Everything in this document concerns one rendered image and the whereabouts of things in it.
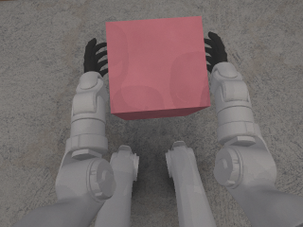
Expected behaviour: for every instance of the right robot upper arm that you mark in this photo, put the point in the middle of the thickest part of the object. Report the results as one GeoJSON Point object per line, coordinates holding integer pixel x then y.
{"type": "Point", "coordinates": [249, 175]}

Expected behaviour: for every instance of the robot left forearm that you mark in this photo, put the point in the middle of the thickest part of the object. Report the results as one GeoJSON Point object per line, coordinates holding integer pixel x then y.
{"type": "Point", "coordinates": [88, 120]}

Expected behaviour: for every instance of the robot right hand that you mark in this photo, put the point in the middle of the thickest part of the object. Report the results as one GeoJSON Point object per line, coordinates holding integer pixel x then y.
{"type": "Point", "coordinates": [217, 51]}

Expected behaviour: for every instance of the robot right thigh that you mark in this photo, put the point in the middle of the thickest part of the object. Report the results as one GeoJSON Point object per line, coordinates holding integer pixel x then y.
{"type": "Point", "coordinates": [192, 204]}

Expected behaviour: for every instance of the robot right shin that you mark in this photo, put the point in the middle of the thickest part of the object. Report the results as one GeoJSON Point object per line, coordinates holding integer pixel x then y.
{"type": "Point", "coordinates": [182, 143]}

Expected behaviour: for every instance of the robot left hand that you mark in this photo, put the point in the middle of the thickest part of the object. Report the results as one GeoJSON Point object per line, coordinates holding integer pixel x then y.
{"type": "Point", "coordinates": [91, 63]}

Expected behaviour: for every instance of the carton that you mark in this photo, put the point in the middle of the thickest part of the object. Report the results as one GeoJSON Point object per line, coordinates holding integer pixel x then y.
{"type": "Point", "coordinates": [157, 67]}

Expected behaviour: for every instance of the left robot upper arm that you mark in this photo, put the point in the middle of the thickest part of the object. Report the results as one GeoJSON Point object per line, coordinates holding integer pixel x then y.
{"type": "Point", "coordinates": [82, 188]}

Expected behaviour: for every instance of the robot right forearm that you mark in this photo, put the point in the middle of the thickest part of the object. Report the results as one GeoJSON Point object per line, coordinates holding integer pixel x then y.
{"type": "Point", "coordinates": [234, 111]}

